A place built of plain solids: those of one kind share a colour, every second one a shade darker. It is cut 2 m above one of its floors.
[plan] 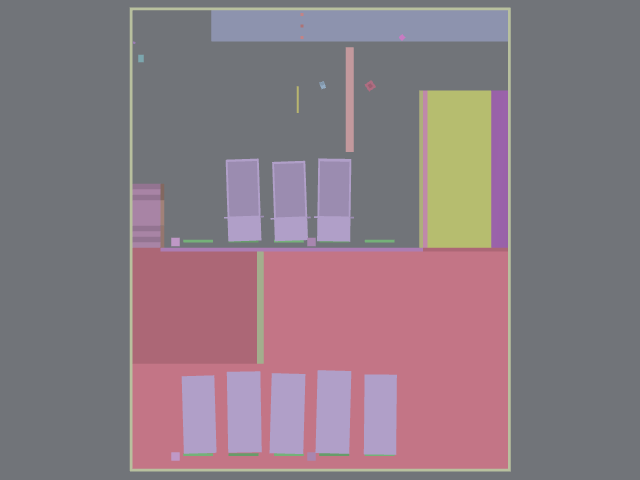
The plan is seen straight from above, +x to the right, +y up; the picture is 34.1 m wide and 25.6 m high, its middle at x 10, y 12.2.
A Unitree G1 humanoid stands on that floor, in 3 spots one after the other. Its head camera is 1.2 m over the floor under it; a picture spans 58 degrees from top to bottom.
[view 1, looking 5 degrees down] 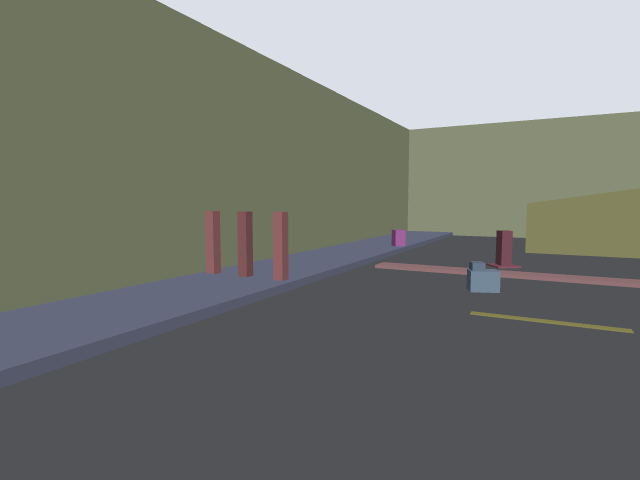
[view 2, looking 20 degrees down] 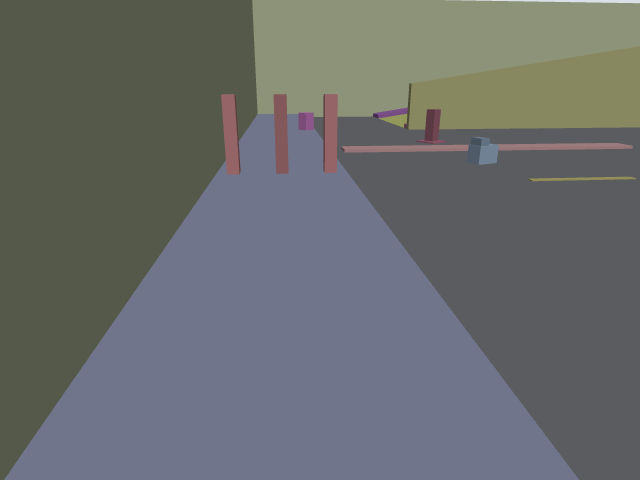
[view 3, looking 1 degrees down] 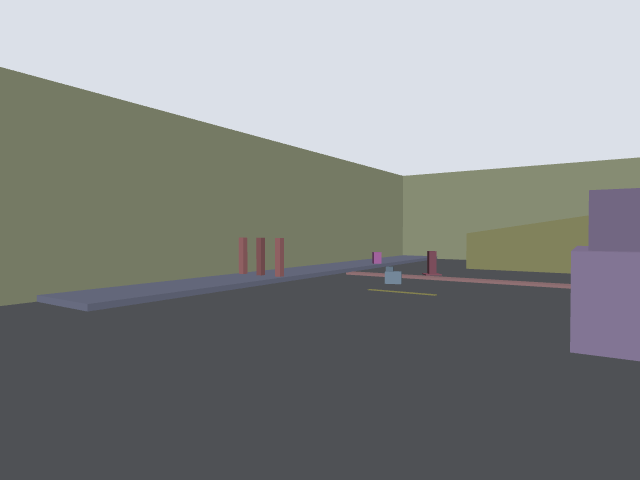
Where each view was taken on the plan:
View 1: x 3.98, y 19.68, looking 28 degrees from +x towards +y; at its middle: wall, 10.19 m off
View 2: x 3.50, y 23.61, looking -5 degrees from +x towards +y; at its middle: walkway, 3.18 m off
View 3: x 0.74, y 16.20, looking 34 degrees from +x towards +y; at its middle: wall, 14.76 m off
